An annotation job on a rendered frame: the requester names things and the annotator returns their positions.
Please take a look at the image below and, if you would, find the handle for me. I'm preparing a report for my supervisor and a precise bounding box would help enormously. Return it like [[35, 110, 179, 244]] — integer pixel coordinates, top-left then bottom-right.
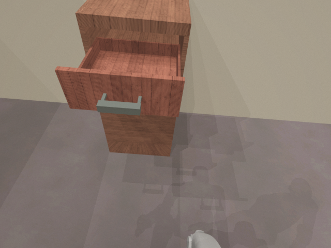
[[96, 93, 142, 115]]

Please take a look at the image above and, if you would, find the cabinet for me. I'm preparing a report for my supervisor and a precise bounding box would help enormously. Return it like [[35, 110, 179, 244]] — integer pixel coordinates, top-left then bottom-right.
[[76, 0, 191, 157]]

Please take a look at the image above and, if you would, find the drawer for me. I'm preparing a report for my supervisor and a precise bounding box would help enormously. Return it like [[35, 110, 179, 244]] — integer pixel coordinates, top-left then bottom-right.
[[55, 37, 185, 117]]

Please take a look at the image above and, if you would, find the robot right thigh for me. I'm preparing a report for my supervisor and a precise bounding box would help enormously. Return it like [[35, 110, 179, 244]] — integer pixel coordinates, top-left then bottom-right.
[[187, 232, 221, 248]]

